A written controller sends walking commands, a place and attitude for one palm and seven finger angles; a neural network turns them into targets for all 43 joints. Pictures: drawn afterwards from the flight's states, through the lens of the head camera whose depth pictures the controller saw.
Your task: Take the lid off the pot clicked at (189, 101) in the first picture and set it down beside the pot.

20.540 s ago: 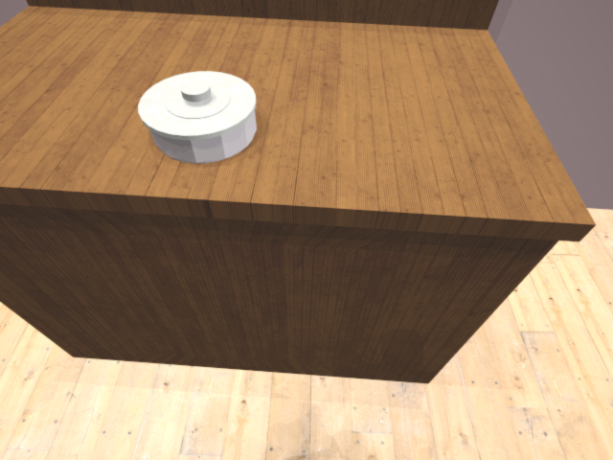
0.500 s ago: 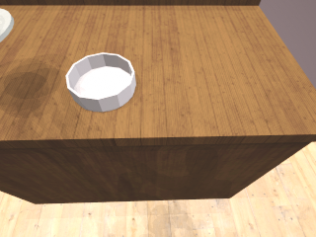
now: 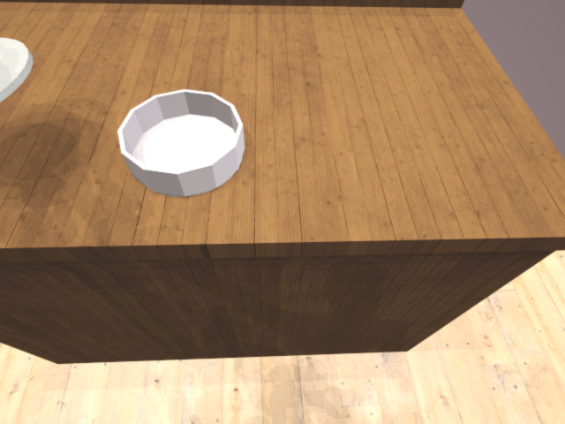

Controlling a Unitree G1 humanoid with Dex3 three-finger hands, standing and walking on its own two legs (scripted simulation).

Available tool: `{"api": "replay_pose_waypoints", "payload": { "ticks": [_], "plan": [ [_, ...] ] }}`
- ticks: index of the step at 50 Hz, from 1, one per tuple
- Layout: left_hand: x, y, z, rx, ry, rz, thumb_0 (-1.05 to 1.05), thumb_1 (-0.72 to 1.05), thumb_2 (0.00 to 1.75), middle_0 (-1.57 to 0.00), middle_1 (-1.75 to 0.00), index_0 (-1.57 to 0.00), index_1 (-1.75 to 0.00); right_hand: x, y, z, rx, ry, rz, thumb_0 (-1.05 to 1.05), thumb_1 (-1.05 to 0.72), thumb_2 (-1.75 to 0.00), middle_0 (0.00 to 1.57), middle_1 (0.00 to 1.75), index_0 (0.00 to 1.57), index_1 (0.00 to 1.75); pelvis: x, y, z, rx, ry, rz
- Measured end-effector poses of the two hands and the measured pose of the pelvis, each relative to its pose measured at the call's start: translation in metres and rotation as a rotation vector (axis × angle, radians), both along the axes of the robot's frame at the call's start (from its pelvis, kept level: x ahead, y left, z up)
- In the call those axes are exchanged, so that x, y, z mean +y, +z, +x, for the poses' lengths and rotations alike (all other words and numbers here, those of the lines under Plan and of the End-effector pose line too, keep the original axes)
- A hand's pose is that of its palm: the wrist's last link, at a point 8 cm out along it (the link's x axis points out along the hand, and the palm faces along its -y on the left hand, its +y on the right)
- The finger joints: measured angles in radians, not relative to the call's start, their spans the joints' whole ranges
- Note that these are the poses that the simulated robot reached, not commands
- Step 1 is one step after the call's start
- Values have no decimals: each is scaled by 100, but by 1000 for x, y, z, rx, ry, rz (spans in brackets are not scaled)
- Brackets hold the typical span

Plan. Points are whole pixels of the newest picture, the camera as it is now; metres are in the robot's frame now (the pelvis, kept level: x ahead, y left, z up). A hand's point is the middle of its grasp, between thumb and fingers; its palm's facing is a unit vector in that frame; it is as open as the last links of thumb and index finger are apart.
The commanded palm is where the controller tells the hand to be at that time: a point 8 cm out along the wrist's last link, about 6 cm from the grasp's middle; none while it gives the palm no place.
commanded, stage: lower the lid onto the table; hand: left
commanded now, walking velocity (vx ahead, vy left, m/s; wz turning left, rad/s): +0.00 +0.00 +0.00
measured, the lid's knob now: out of the picture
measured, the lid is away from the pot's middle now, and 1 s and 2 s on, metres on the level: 0.25 0.24 0.23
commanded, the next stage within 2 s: none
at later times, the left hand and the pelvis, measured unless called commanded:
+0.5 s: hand out of the picture +0.47 +0.33 +0.22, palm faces -0.33 -0.24 -0.91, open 7.5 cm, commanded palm +0.49 +0.33 +0.29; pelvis -0.01 +0.00 +0.00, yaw +0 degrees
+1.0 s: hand out of the picture +0.48 +0.34 +0.19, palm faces -0.37 -0.26 -0.89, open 7.5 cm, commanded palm +0.51 +0.34 +0.26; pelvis +0.00 +0.01 -0.01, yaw -1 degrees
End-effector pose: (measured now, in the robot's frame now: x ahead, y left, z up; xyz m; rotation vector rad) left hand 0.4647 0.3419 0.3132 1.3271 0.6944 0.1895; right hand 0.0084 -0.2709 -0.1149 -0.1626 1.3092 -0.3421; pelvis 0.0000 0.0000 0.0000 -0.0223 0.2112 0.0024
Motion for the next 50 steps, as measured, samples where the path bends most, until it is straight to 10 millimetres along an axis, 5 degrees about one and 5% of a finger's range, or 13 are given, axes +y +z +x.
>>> {"api": "replay_pose_waypoints", "payload": {
  "ticks": [31, 50],
  "plan": [
    [-16, -41, 6, 66, -109, -19, 13, 46, 82, -100, -118, -48, -92, 0, 1, -20, 11, -31, -29, 0, -90, -90, 20, 30, 20, 30, 2, -3, -9, 7, -5, -6],
    [-1, -68, 17, 97, -108, -32, 13, 46, 82, -100, -118, -47, -92, 0, 4, -33, 72, -67, -54, 0, -90, -90, 20, 30, 20, 30, 5, -6, -3, 38, -11, -14]
  ]
}}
